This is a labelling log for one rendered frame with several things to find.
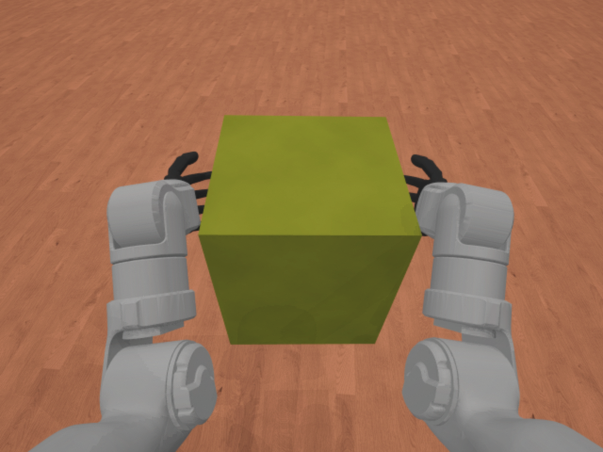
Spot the robot right upper arm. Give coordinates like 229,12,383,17
402,337,603,452

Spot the robot left hand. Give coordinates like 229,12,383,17
164,152,212,233

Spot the robot right forearm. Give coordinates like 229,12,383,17
416,183,520,408

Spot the robot left forearm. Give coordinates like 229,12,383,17
100,179,201,414

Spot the carton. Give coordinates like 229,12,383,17
198,115,422,345

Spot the robot left upper arm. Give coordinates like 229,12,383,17
28,340,218,452

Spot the robot right hand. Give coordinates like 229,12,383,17
404,154,448,236

